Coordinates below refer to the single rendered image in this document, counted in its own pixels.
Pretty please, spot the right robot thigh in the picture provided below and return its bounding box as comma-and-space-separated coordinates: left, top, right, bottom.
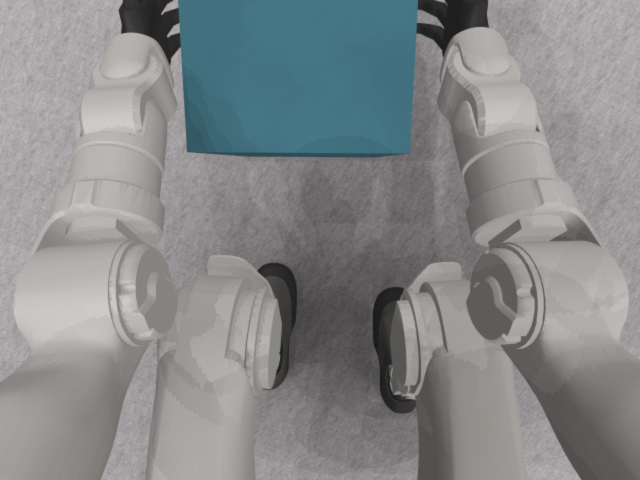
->
391, 280, 527, 480

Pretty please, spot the right robot forearm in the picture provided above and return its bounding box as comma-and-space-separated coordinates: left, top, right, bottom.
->
437, 27, 629, 306

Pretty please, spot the robot right hand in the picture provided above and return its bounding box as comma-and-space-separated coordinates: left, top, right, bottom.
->
416, 0, 489, 57

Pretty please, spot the robot left hand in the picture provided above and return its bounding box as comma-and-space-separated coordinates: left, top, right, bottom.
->
119, 0, 181, 65

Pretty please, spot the left robot forearm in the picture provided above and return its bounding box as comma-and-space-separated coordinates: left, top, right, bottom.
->
13, 33, 178, 336

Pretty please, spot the robot right upper arm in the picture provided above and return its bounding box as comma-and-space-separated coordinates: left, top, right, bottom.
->
466, 241, 640, 480

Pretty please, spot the carton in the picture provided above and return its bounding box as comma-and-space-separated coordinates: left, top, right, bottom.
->
178, 0, 418, 157

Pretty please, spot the left robot thigh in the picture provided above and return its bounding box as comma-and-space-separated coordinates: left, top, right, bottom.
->
145, 275, 282, 480

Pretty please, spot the robot left upper arm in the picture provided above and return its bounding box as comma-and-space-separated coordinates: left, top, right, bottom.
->
0, 239, 178, 480

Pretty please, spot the robot thigh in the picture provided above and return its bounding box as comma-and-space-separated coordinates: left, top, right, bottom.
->
145, 275, 282, 480
391, 280, 527, 480

